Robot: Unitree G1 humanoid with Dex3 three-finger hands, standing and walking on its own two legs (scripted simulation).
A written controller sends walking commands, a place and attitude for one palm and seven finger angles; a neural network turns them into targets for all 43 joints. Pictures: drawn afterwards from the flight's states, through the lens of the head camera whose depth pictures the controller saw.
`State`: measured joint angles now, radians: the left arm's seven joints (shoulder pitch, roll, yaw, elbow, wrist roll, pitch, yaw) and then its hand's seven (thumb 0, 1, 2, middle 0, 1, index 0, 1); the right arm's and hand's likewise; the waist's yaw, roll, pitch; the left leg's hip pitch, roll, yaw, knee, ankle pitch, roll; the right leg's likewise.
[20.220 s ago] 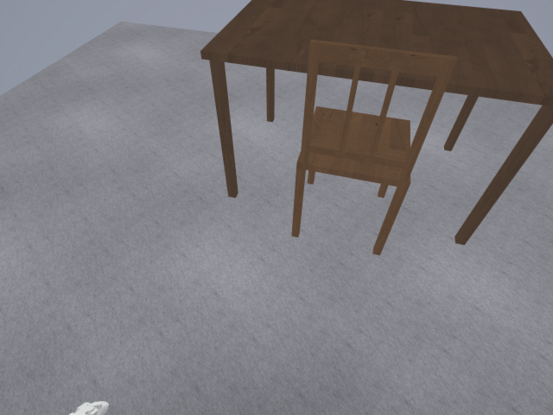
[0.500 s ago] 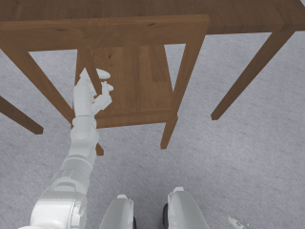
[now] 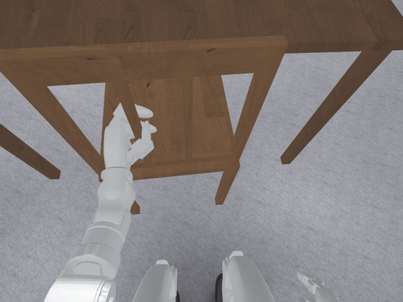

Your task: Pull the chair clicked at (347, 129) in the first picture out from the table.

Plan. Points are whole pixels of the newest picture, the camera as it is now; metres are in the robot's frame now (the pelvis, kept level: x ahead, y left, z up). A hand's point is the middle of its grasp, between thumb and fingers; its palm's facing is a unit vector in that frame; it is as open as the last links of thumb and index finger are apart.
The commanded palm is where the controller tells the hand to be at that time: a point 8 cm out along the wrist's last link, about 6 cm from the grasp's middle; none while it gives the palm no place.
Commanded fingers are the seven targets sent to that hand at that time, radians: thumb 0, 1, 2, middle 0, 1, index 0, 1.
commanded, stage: hook a spindle and tug to test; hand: left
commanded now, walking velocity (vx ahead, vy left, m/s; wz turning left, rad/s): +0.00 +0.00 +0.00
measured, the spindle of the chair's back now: (137, 129) +0.45 +0.13 +0.02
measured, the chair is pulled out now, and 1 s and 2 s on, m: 0.02 0.14 0.22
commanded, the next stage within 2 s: step backward, pulling the chair out in 0.04 s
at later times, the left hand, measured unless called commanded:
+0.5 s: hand (144, 143) +0.40 +0.11 +0.04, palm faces -0.03 -0.99 -0.12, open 5.0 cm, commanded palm +0.39 +0.16 +0.04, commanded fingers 0.00 0.90 0.90 -0.50 -1.45 -0.50 -1.45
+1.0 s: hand (141, 191) +0.31 +0.10 +0.04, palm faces +0.01 -0.99 -0.15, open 5.0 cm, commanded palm +0.31 +0.16 +0.04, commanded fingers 0.00 0.90 0.90 -0.50 -1.45 -0.50 -1.45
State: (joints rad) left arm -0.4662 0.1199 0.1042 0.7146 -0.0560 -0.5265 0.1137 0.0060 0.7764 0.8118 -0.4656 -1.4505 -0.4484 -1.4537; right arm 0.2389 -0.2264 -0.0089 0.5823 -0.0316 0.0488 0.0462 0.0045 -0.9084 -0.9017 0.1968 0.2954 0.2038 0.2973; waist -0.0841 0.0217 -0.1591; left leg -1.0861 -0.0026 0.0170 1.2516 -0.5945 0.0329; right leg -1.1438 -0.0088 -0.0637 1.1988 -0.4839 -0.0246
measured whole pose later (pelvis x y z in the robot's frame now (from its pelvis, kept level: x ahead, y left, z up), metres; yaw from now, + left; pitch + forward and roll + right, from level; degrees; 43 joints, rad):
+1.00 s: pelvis -0.04 -0.01 +0.10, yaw +0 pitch +5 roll +0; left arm -0.47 0.14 0.02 1.04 -0.07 -0.25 0.09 0.05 0.75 0.83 -0.36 -1.16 -0.49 -1.45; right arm 0.22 -0.23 0.01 0.72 0.06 0.03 -0.11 0.00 -0.91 -0.90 0.20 0.30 0.21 0.30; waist -0.06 0.02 0.08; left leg -0.46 -0.01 0.03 0.62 -0.27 0.01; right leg -0.50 0.00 -0.06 0.55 -0.15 -0.03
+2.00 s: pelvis -0.14 -0.01 +0.09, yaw +5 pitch +2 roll +0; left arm -0.57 0.18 0.04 1.05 -0.02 -0.20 0.10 0.03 0.74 0.82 -0.36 -1.26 -0.49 -1.45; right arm 0.17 -0.25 0.00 0.75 0.04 -0.02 -0.10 0.00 -0.91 -0.90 0.20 0.30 0.21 0.30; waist -0.09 -0.01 0.16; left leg -0.44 0.00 -0.03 0.75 -0.48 -0.03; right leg -0.52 -0.05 -0.05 0.59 -0.11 -0.01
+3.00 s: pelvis -0.33 +0.00 +0.09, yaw +2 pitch +2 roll +0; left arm -0.51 0.20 0.07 1.03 -0.01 -0.21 0.09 0.02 0.74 0.82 -0.37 -1.32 -0.50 -1.45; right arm 0.19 -0.28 -0.01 0.79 0.02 -0.03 -0.12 0.01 -0.91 -0.90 0.20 0.30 0.21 0.30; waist -0.07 -0.03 0.14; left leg -0.35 0.00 -0.03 0.63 -0.29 -0.02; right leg -0.45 -0.06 0.00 0.60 -0.18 0.05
